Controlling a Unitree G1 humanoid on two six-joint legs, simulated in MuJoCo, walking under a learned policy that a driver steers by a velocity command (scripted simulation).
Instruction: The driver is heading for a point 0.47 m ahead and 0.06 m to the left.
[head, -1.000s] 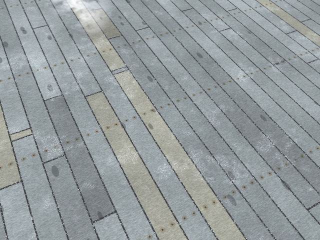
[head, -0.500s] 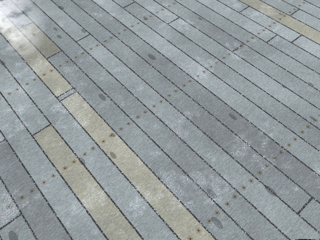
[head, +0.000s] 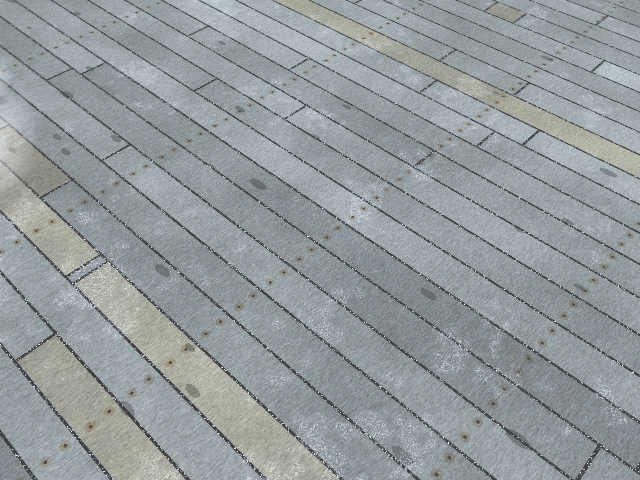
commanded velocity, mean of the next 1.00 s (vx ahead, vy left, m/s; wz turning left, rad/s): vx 0.18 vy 0.00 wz -0.01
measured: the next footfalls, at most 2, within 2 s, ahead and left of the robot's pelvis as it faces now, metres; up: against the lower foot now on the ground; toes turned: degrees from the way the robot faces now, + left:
right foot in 1.10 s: +0.41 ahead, -0.13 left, +0.00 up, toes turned -1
left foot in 1.52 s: +0.51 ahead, +0.10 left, +0.00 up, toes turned +2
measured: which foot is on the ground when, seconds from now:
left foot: down 0.00-1.00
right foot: down 0.00-0.64, up 0.66-1.00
